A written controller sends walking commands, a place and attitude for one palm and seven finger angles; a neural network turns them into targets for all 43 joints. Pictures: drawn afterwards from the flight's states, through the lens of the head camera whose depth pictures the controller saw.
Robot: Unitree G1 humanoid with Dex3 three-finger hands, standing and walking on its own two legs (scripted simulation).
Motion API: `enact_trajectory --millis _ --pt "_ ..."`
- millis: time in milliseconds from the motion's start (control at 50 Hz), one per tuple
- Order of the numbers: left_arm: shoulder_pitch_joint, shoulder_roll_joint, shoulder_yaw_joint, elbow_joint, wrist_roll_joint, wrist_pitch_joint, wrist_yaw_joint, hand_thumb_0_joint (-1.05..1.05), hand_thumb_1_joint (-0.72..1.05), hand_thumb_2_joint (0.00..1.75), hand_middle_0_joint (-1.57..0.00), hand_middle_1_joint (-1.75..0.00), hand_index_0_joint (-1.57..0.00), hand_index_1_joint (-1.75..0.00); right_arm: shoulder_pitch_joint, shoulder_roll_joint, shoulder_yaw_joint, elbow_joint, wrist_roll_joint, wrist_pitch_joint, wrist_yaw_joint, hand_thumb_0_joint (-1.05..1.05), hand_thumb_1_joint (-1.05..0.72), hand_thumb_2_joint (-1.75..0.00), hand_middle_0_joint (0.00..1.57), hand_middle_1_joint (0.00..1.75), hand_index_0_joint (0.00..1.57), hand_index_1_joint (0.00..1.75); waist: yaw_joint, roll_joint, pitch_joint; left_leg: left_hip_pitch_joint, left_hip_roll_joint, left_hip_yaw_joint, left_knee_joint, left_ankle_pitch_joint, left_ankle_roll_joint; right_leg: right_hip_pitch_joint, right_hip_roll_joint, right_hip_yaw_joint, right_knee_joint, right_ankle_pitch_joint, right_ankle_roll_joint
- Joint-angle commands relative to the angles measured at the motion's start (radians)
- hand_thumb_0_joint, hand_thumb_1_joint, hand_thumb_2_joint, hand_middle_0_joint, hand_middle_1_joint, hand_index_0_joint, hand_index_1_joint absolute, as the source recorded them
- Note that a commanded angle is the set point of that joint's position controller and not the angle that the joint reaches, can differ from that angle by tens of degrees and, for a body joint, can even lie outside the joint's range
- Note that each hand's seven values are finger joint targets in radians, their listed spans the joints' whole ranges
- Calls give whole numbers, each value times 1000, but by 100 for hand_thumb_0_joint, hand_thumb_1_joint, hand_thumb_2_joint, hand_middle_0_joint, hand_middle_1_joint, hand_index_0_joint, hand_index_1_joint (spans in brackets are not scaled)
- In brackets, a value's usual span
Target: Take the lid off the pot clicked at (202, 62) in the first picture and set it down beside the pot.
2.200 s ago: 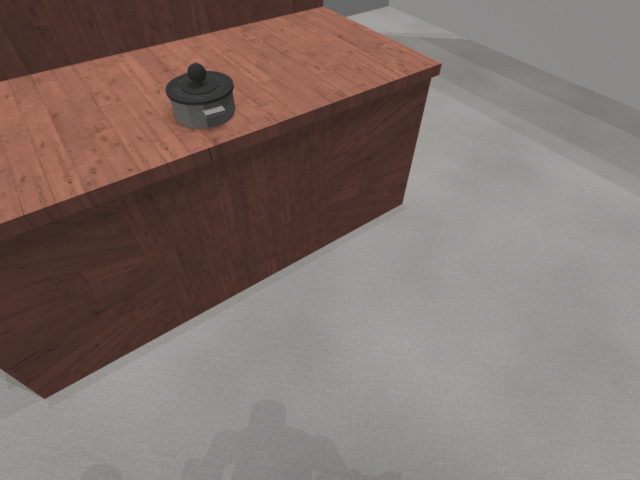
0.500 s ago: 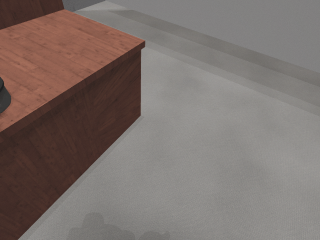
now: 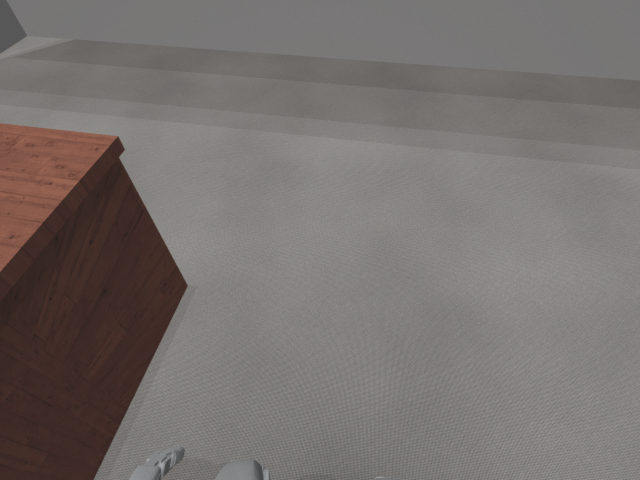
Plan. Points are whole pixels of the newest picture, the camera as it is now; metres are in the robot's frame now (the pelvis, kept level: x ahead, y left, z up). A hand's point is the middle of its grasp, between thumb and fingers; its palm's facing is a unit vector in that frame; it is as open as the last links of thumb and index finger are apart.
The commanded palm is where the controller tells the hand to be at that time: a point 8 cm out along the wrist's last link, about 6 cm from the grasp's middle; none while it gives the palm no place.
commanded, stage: turn to face it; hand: left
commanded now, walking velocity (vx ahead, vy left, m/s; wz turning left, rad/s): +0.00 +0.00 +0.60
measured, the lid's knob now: out of the picture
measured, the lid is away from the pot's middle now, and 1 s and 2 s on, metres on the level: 0.00 0.00 0.00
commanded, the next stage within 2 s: none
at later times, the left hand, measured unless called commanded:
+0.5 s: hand out of the picture +0.12 +0.24 -0.16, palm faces +0.25 -0.95 -0.21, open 7.4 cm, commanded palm none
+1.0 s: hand out of the picture +0.11 +0.20 -0.14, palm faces +0.51 -0.82 -0.27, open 7.4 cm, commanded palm none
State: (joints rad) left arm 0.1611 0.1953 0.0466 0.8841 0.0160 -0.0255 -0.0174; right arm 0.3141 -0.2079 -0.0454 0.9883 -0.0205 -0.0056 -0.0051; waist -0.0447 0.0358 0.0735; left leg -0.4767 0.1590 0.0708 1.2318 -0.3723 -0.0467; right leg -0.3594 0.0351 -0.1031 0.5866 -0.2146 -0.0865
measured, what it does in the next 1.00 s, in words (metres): walks ahead, turning left: left foot, then right foot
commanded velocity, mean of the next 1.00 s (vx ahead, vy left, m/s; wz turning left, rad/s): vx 0.00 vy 0.00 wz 0.60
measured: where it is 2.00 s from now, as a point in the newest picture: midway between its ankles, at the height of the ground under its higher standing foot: outside the picture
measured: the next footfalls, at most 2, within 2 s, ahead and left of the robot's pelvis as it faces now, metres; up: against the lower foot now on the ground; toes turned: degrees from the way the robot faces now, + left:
left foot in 0.28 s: +0.18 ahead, +0.14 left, +0.00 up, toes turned +12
right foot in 0.72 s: +0.23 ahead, -0.10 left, +0.00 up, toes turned +19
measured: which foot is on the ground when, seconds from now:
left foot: up 0.00-0.26, down 0.28-0.72, up 0.74-1.00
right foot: down 0.00-0.28, up 0.30-0.70, down 0.72-1.00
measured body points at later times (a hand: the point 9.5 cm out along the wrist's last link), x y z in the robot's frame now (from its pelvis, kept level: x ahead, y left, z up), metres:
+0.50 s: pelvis +0.12 +0.04 +0.01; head +0.14 +0.07 +0.46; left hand +0.11 +0.29 -0.15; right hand +0.22 -0.18 -0.13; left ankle +0.14 +0.13 -0.72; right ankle +0.12 -0.11 -0.66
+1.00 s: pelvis +0.15 -0.01 +0.01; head +0.18 -0.01 +0.46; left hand +0.08 +0.24 -0.12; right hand +0.38 -0.20 -0.12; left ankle +0.08 +0.11 -0.67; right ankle +0.19 -0.12 -0.72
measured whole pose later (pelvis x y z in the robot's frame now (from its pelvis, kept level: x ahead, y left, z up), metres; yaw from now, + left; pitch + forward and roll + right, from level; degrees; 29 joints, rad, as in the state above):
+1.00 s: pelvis +0.15 -0.01 +0.01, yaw +31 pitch -1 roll +3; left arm 0.23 0.21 0.03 0.86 0.03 0.02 0.02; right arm 0.13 -0.28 -0.09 0.90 -0.01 0.08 0.03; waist 0.00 -0.01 0.08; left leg -0.43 0.03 0.05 0.94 -0.44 -0.06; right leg -0.20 -0.14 -0.18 0.54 -0.32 0.00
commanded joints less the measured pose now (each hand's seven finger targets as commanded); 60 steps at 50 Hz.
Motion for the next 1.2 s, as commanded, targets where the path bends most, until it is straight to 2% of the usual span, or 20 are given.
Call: enact_trajectory --millis 0,140,220,240,260,280,300,400,560,660,680,700,720,780,980,1040,1060,1100,1120,1180 --pt "57 155 40 -27 5 -25 24 0 90 90 -20 -30 -20 -30 77 -43 -4 -47 -7 0 0 0 -90 -90 20 30 20 30 -5 -118 -104 -3 -9 -16 -127 97 -10 23 -257 209 -342 194 -104" --pt "94 120 18 41 4 -17 36 0 90 90 -20 -30 -20 -30 -35 -4 11 -42 7 -4 3 0 -90 -90 20 30 20 30 39 -133 -45 90 -60 -3 -468 116 6 114 -286 118 -329 220 -71" --pt "118 118 29 59 -4 8 46 0 90 90 -20 -30 -20 -30 -8 -41 3 -29 -1 -5 4 0 -90 -90 20 30 20 30 31 -75 -44 240 -70 -1 -699 272 26 140 -272 43 -144 212 1" --pt "148 99 29 57 -7 17 44 0 90 90 -20 -30 -20 -30 21 -97 -8 -32 -5 -6 3 0 -90 -90 20 30 20 30 26 60 -76 310 4 -122 -756 436 70 82 -213 -13 -5 101 51" --pt "176 63 25 43 -12 22 43 0 90 90 -20 -30 -20 -30 46 -176 -22 -44 -11 -2 0 0 -90 -90 20 30 20 30 27 233 -98 374 169 -342 -826 626 177 -33 -114 -66 159 -192 110" --pt "139 68 16 13 -9 22 42 0 90 90 -20 -30 -20 -30 61 -193 -28 -49 -6 4 -8 0 -90 -90 20 30 20 30 14 260 -93 393 248 -507 -902 660 277 -141 -69 -8 366 -446 131" --pt "79 87 25 14 -1 27 46 0 90 90 -20 -30 -20 -30 66 -182 -28 -42 -8 1 -18 0 -90 -90 20 30 20 30 -6 187 -115 371 220 -520 -922 588 287 -173 -79 69 488 -425 126" --pt "82 82 38 23 -3 41 34 0 90 90 -20 -30 -20 -30 -70 -161 -31 -87 1 -1 -17 0 -90 -90 20 30 20 30 44 72 -137 302 86 -318 -925 434 228 -148 -107 107 477 -209 148" --pt "35 88 39 -31 -7 48 39 0 90 90 -20 -30 -20 -30 -69 -200 -62 -100 -2 20 -9 0 -90 -90 20 30 20 30 16 110 -135 305 51 -390 -884 423 229 -80 -65 96 221 -217 157" --pt "132 128 47 -36 -11 31 48 0 90 90 -20 -30 -20 -30 -148 -202 -72 -143 8 32 -1 0 -90 -90 20 30 20 30 75 88 -144 137 -28 -398 -757 384 156 206 -53 90 -138 -21 146" --pt "156 198 57 -40 0 21 55 0 90 90 -20 -30 -20 -30 -147 -155 -67 -156 17 32 6 0 -90 -90 20 30 20 30 90 -77 -152 -15 -105 -325 -625 222 95 343 -200 234 -277 -16 108" --pt "157 286 75 -53 13 18 57 0 90 90 -20 -30 -20 -30 -151 -98 -57 -189 16 29 9 0 -90 -90 20 30 20 30 95 -342 -122 -160 -245 -99 -390 -153 11 358 -479 478 -335 84 -15" --pt "147 285 69 -67 7 23 57 0 90 90 -20 -30 -20 -30 -164 -142 -69 -192 1 36 8 0 -90 -90 20 30 20 30 96 -260 -118 -137 -195 -141 -188 -218 17 244 -533 460 -317 120 -83" --pt "15 194 45 -96 7 21 57 0 90 90 -20 -30 -20 -30 -145 -131 -68 -157 1 56 27 0 -90 -90 20 30 20 30 24 -206 -36 -117 -135 -108 -4 -70 -3 142 -383 224 -260 223 -53" --pt "135 261 57 -71 15 29 48 0 90 90 -20 -30 -20 -30 -275 -111 -34 -204 13 52 41 0 -90 -90 20 30 20 30 102 -263 -80 50 -145 29 -423 -83 -7 275 -399 58 -167 452 -40" --pt "113 270 65 -67 9 36 44 0 90 90 -20 -30 -20 -30 -203 -133 -35 -193 9 41 36 0 -90 -90 20 30 20 30 62 -240 -121 188 -154 59 -656 47 11 261 -384 -14 -54 450 19" --pt "108 262 65 -68 0 39 40 0 90 90 -20 -30 -20 -30 -140 -170 -46 -178 4 33 35 0 -90 -90 20 30 20 30 23 -167 -157 336 -138 36 -796 186 26 185 -368 -56 77 398 66" --pt "57 156 35 -145 -4 46 30 0 90 90 -20 -30 -20 -30 0 -367 -92 -160 5 26 26 0 -90 -90 20 30 20 30 -51 297 -208 569 277 -482 -859 820 268 -263 -161 -33 498 -472 182" --pt "5 179 39 -154 2 57 35 0 90 90 -20 -30 -20 -30 20 -340 -86 -142 8 27 18 0 -90 -90 20 30 20 30 -55 135 -186 513 273 -457 -850 714 296 -283 -171 61 574 -429 168" --pt "21 172 51 -97 -4 57 29 0 90 90 -20 -30 -20 -30 -159 -253 -59 -177 2 24 2 0 -90 -90 20 30 20 30 21 154 -105 328 103 -311 -869 506 223 -229 -167 106 569 -238 171"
